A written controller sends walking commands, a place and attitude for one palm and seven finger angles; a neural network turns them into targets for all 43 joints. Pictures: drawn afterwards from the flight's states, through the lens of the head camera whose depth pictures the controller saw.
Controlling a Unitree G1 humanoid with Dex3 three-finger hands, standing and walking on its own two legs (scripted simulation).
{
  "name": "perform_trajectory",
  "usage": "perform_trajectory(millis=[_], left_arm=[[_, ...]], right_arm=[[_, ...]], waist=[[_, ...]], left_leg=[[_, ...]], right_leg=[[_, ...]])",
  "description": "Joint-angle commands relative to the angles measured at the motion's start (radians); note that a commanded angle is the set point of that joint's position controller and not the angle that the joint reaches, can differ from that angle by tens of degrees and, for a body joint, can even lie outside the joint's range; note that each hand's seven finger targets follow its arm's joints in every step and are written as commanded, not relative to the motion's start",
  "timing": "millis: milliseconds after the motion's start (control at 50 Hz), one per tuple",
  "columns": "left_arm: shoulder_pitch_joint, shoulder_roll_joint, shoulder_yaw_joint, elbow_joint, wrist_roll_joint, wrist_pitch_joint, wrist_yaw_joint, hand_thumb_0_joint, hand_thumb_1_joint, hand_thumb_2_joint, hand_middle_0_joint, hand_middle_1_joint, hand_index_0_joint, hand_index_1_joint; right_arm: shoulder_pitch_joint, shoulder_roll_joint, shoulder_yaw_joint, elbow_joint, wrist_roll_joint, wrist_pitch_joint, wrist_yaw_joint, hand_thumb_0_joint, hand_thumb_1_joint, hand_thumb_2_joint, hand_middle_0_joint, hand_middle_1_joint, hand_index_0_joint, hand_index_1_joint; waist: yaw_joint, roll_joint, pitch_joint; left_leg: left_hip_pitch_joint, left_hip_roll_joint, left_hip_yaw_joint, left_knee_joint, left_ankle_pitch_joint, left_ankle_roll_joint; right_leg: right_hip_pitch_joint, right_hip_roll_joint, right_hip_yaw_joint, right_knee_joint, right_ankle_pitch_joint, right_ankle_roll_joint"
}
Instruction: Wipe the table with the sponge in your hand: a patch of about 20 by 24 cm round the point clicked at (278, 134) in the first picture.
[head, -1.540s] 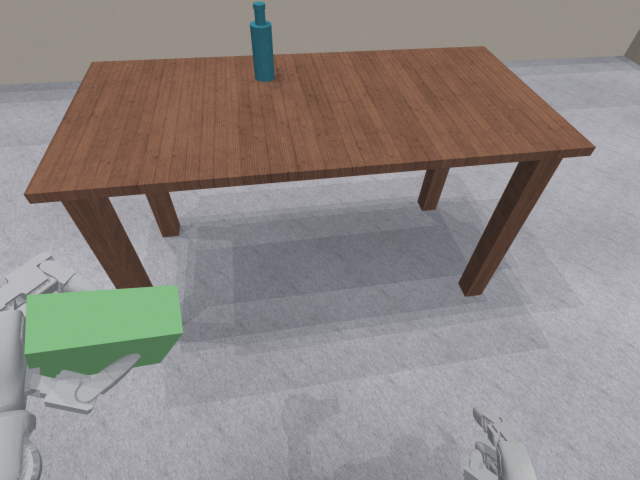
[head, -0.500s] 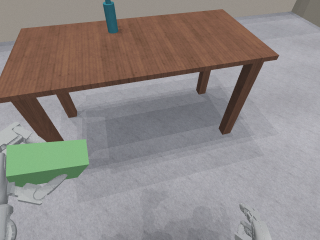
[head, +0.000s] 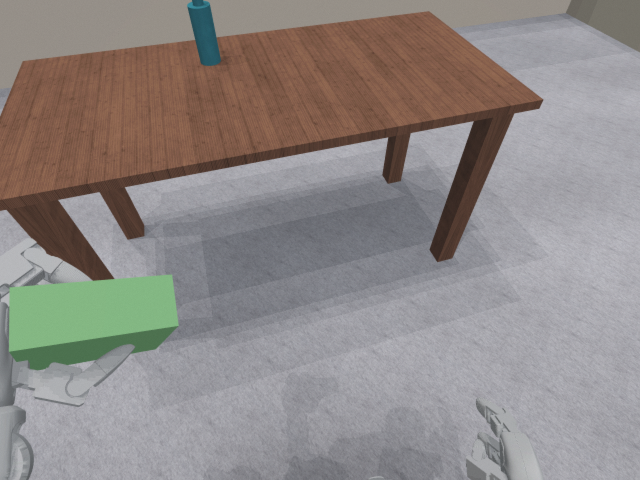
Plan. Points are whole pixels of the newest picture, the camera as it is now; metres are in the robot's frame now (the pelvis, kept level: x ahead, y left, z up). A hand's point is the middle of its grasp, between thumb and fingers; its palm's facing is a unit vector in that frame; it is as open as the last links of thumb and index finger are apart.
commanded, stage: take the last steps up to it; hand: left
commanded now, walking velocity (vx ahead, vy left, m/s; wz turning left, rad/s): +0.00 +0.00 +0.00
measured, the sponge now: (119, 321) +0.23 +0.21 +0.15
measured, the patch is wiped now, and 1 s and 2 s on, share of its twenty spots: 0.00 0.00 0.00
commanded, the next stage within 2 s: none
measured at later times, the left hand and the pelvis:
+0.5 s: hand (120, 264) +0.28 +0.22 +0.17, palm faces +0.36 -0.84 -0.41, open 9.2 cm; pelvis +0.05 -0.01 +0.01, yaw -4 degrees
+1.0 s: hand (222, 180) +0.39 +0.14 +0.18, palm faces +0.24 -0.79 -0.56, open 9.2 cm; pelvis +0.16 -0.07 +0.02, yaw -5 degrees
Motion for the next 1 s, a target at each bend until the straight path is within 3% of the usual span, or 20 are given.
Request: perform_trajectory(millis=[0,80,140,160,200,240,300,380,420,440,480,540,660,700,720,740,780,820,880,980], left_arm=[[-0.048,0.166,0.127,-0.216,-0.020,-0.064,0.021,0.000,0.100,1.300,-1.200,-1.600,-1.200,-1.600],[-0.054,0.160,0.117,-0.199,-0.016,-0.051,0.025,0.000,0.100,1.300,-1.200,-1.600,-1.200,-1.600],[-0.097,0.147,0.089,-0.209,-0.005,-0.044,0.029,0.000,0.100,1.300,-1.200,-1.600,-1.200,-1.600],[-0.119,0.154,0.078,-0.205,0.002,-0.042,0.031,0.000,0.100,1.300,-1.200,-1.600,-1.200,-1.600],[-0.139,0.170,0.075,-0.166,0.007,-0.034,0.030,0.000,0.100,1.300,-1.200,-1.600,-1.200,-1.600],[-0.206,0.204,0.087,-0.170,0.017,-0.038,0.036,0.000,0.100,1.300,-1.200,-1.600,-1.200,-1.600],[-0.171,0.210,0.094,-0.160,0.020,-0.055,0.039,0.000,0.100,1.300,-1.200,-1.600,-1.200,-1.600],[-0.101,0.202,0.112,-0.180,0.007,-0.079,0.039,0.000,0.100,1.300,-1.200,-1.600,-1.200,-1.600],[-0.085,0.179,0.096,-0.253,0.003,-0.095,0.040,0.000,0.100,1.300,-1.200,-1.600,-1.200,-1.600],[-0.057,0.176,0.094,-0.233,0.012,-0.092,0.044,0.000,0.100,1.300,-1.200,-1.600,-1.200,-1.600],[-0.031,0.182,0.106,-0.192,0.021,-0.073,0.033,0.000,0.100,1.300,-1.200,-1.600,-1.200,-1.600],[-0.107,0.153,0.059,-0.224,0.027,-0.064,0.027,0.000,0.100,1.300,-1.200,-1.600,-1.200,-1.600],[-0.110,0.177,0.079,-0.180,0.015,-0.053,0.026,0.000,0.100,1.300,-1.200,-1.600,-1.200,-1.600],[-0.106,0.212,0.115,-0.175,0.019,-0.055,0.029,0.000,0.100,1.300,-1.200,-1.600,-1.200,-1.600],[-0.099,0.248,0.143,-0.178,0.025,-0.056,0.033,0.000,0.100,1.300,-1.200,-1.600,-1.200,-1.600],[-0.045,0.258,0.173,-0.153,0.013,-0.058,0.033,0.000,0.100,1.300,-1.200,-1.600,-1.200,-1.600],[-0.012,0.274,0.203,-0.201,-0.008,-0.073,0.023,0.000,0.100,1.300,-1.200,-1.600,-1.200,-1.600],[0.081,0.270,0.227,-0.240,-0.002,-0.098,0.018,0.000,0.100,1.300,-1.200,-1.600,-1.200,-1.600],[0.058,0.247,0.221,-0.251,-0.002,-0.118,0.020,0.000,0.100,1.300,-1.200,-1.600,-1.200,-1.600],[0.066,0.213,0.182,-0.195,-0.006,-0.102,0.037,0.000,0.100,1.300,-1.200,-1.600,-1.200,-1.600]], right_arm=[[-0.082,-0.110,-0.041,-0.171,0.010,-0.053,-0.010,0.000,-0.900,-0.900,0.200,0.300,0.200,0.300],[-0.075,-0.117,-0.041,-0.164,0.013,-0.058,-0.015,0.000,-0.900,-0.900,0.200,0.300,0.200,0.300],[-0.066,-0.125,-0.042,-0.160,0.010,-0.065,-0.016,0.000,-0.900,-0.900,0.200,0.300,0.200,0.300],[-0.069,-0.124,-0.042,-0.156,0.004,-0.064,-0.018,0.000,-0.900,-0.900,0.200,0.300,0.200,0.300],[-0.064,-0.113,-0.043,-0.140,-0.010,-0.063,-0.022,0.000,-0.900,-0.900,0.200,0.300,0.200,0.300],[-0.099,-0.105,-0.033,-0.125,-0.017,-0.062,-0.013,0.000,-0.900,-0.900,0.200,0.300,0.200,0.300],[-0.075,-0.087,-0.015,-0.105,-0.016,-0.045,-0.011,0.000,-0.900,-0.900,0.200,0.300,0.200,0.300],[-0.060,-0.088,-0.018,-0.114,-0.015,-0.036,-0.020,0.000,-0.900,-0.900,0.200,0.300,0.200,0.300],[-0.058,-0.115,-0.030,-0.130,-0.006,-0.040,-0.018,0.000,-0.900,-0.900,0.200,0.300,0.200,0.300],[-0.052,-0.098,-0.032,-0.138,-0.001,-0.048,-0.016,0.000,-0.900,-0.900,0.200,0.300,0.200,0.300],[-0.043,-0.106,-0.040,-0.110,-0.007,-0.057,-0.005,0.000,-0.900,-0.900,0.200,0.300,0.200,0.300],[-0.044,-0.113,-0.041,-0.098,0.000,-0.077,-0.003,0.000,-0.900,-0.900,0.200,0.300,0.200,0.300],[-0.039,-0.115,-0.040,-0.091,-0.007,-0.082,-0.010,0.000,-0.900,-0.900,0.200,0.300,0.200,0.300],[-0.051,-0.104,-0.046,-0.085,-0.001,-0.071,-0.002,0.000,-0.900,-0.900,0.200,0.300,0.200,0.300],[-0.052,-0.078,-0.051,-0.096,0.002,-0.063,0.001,0.000,-0.900,-0.900,0.200,0.300,0.200,0.300],[-0.071,-0.090,-0.050,-0.113,-0.005,-0.058,0.006,0.000,-0.900,-0.900,0.200,0.300,0.200,0.300],[-0.078,-0.103,-0.066,-0.099,-0.002,-0.045,0.010,0.000,-0.900,-0.900,0.200,0.300,0.200,0.300],[-0.093,-0.081,-0.042,-0.094,-0.007,-0.011,0.020,0.000,-0.900,-0.900,0.200,0.300,0.200,0.300],[-0.095,-0.073,-0.037,-0.096,-0.012,0.008,0.021,0.000,-0.900,-0.900,0.200,0.300,0.200,0.300],[-0.071,-0.077,-0.052,-0.118,-0.011,-0.015,0.012,0.000,-0.900,-0.900,0.200,0.300,0.200,0.300]], waist=[[0.003,0.123,-0.147],[0.000,0.191,-0.145],[-0.007,0.135,-0.111],[-0.011,0.050,-0.075],[-0.013,-0.208,-0.031],[-0.011,-0.189,-0.018],[-0.011,-0.147,-0.091],[-0.025,-0.014,-0.175],[-0.023,0.317,-0.143],[-0.028,0.282,-0.122],[-0.035,0.227,-0.036],[-0.022,0.201,0.003],[-0.024,0.243,-0.078],[-0.005,0.099,-0.171],[-0.008,-0.178,-0.218],[0.003,-0.245,-0.229],[0.004,-0.111,-0.154],[-0.006,-0.041,-0.116],[-0.030,-0.104,-0.138],[0.000,-0.141,-0.133]], left_leg=[[0.090,0.144,-0.172,-0.229,-0.166,0.060],[-0.026,0.233,-0.219,-0.314,-0.402,0.120],[-0.062,0.176,-0.152,-0.234,-0.470,0.093],[-0.076,0.121,-0.112,-0.154,-0.476,0.071],[-0.068,-0.034,-0.016,0.131,-0.356,0.025],[-0.095,-0.046,-0.051,0.290,-0.274,0.014],[-0.058,-0.033,-0.085,0.164,-0.237,0.020],[0.263,-0.037,-0.048,-0.254,-0.079,0.040],[0.445,0.259,-0.413,-0.371,-0.061,0.146],[0.415,0.331,-0.479,-0.385,-0.035,0.204],[0.232,0.337,-0.454,-0.428,-0.200,0.238],[0.223,0.249,-0.228,-0.374,0.039,0.188],[0.230,0.168,-0.057,-0.148,0.371,0.123],[0.066,0.124,-0.011,0.143,0.282,0.092],[-0.160,0.004,0.041,0.431,0.011,0.048],[-0.325,-0.055,-0.060,0.621,-0.286,0.025],[-0.313,0.026,-0.190,0.697,-0.218,0.008],[-0.340,0.050,-0.177,0.682,-0.132,-0.012],[-0.275,0.063,-0.116,0.481,-0.053,-0.023],[-0.152,0.015,0.012,0.145,0.000,-0.002]], right_leg=[[-0.002,-0.047,0.013,-0.037,-0.054,-0.004],[0.094,-0.034,-0.110,0.115,-0.183,0.007],[0.129,-0.043,-0.119,0.003,-0.178,-0.009],[0.099,-0.072,-0.060,-0.090,-0.231,-0.026],[-0.011,-0.220,0.276,-0.330,-0.500,-0.126],[0.005,-0.335,0.492,-0.461,-0.563,-0.206],[0.129,-0.316,0.349,-0.381,-0.302,-0.215],[0.100,-0.168,0.094,-0.161,-0.177,-0.104],[-0.195,-0.043,-0.133,0.181,-0.287,-0.015],[-0.249,-0.055,-0.162,0.332,-0.318,-0.006],[-0.237,-0.122,-0.132,0.417,-0.252,-0.001],[-0.191,-0.137,-0.219,0.302,-0.166,0.021],[0.129,-0.050,-0.375,-0.093,-0.107,0.015],[0.415,-0.147,-0.251,-0.196,0.013,-0.033],[0.570,-0.367,0.103,-0.234,0.167,-0.130],[0.614,-0.513,0.319,-0.278,0.308,-0.212],[0.444,-0.519,0.304,-0.322,0.103,-0.210],[0.378,-0.463,0.124,-0.308,0.208,-0.187],[0.340,-0.398,-0.085,-0.305,0.312,-0.146],[0.358,-0.382,-0.117,-0.279,0.385,-0.130]])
